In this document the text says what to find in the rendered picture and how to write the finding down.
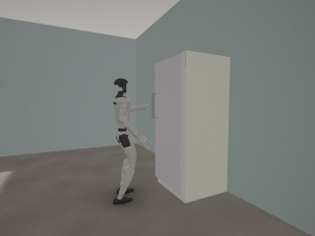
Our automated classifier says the robot right thigh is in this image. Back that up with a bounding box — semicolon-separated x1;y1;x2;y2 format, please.
121;135;137;173

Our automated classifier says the robot right upper arm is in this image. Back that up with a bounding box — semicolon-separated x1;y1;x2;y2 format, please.
119;97;129;124

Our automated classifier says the robot left hand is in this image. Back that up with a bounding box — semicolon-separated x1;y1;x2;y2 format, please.
143;103;152;110

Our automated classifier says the left robot forearm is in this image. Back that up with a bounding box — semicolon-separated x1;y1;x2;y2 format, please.
130;104;143;112

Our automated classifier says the robot head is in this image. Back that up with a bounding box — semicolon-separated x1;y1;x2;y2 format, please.
114;78;128;98

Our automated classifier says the fridge door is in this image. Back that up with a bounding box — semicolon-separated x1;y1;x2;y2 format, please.
155;52;185;195

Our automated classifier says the handle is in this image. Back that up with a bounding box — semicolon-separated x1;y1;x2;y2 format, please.
152;92;158;119

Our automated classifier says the robot right hand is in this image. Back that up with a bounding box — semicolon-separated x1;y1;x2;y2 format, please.
138;135;153;150

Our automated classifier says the right robot forearm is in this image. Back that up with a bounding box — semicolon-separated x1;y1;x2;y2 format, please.
121;116;141;139

